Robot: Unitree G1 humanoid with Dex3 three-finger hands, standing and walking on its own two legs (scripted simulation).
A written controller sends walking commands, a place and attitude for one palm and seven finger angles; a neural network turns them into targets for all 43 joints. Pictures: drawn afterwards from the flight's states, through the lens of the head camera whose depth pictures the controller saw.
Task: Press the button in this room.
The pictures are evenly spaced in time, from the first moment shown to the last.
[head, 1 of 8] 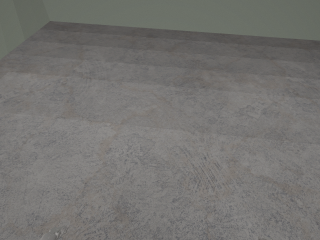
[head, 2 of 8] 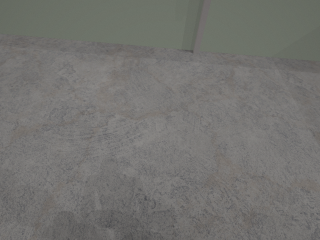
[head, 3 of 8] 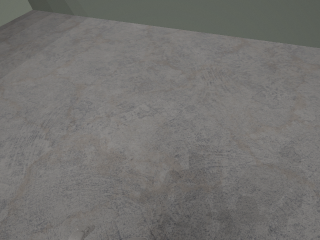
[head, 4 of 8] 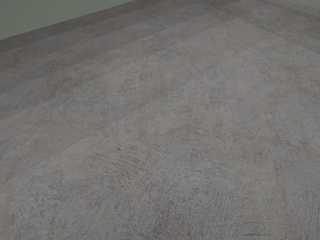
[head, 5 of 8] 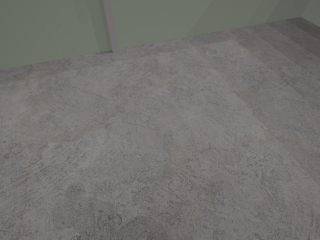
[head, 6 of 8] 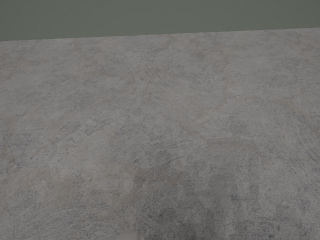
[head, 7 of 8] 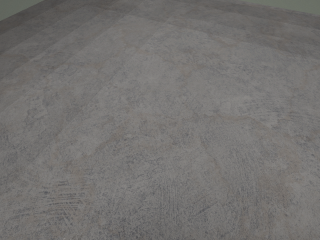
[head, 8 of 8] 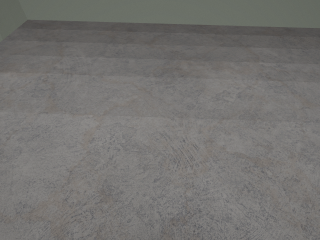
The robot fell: no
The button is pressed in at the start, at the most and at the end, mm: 0 0 0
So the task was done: no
